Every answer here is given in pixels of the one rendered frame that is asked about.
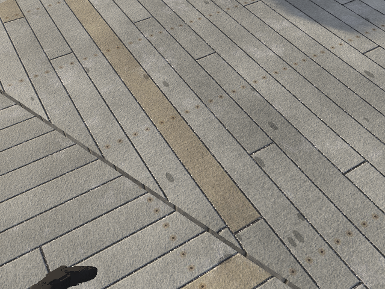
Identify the robot left hand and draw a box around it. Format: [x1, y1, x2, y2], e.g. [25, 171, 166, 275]
[30, 266, 97, 289]

